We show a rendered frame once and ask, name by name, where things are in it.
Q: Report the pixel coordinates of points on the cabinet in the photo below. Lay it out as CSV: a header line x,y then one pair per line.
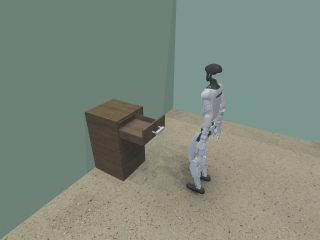
x,y
113,155

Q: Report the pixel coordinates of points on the right robot forearm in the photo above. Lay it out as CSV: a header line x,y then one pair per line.
x,y
219,118

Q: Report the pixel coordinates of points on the left robot forearm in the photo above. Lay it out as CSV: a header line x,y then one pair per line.
x,y
206,127

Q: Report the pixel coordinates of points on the right robot upper arm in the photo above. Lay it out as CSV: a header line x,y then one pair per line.
x,y
222,102

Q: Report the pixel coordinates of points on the robot torso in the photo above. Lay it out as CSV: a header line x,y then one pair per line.
x,y
215,101

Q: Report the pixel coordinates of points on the left robot hand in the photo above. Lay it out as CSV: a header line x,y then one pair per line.
x,y
200,146

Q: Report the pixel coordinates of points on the handle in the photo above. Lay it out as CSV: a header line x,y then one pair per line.
x,y
159,131

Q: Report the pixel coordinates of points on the left robot thigh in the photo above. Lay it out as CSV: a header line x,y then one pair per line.
x,y
192,147

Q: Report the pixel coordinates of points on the left robot upper arm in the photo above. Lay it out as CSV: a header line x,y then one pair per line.
x,y
206,97

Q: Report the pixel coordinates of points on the drawer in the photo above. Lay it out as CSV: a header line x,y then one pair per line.
x,y
138,128

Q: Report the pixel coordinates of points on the right robot hand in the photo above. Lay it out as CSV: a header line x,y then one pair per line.
x,y
219,129

